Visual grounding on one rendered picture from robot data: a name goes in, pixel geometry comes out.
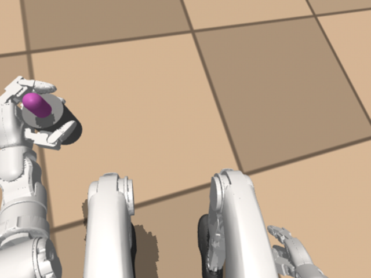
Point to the right robot foot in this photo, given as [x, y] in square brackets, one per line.
[203, 244]

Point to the bottle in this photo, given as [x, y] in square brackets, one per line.
[47, 112]

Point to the left robot arm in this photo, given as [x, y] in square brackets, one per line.
[26, 250]

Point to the right robot hand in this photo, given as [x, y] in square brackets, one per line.
[293, 255]

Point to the right robot arm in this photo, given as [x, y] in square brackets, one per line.
[308, 271]

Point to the left robot hand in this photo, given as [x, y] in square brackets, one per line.
[14, 130]

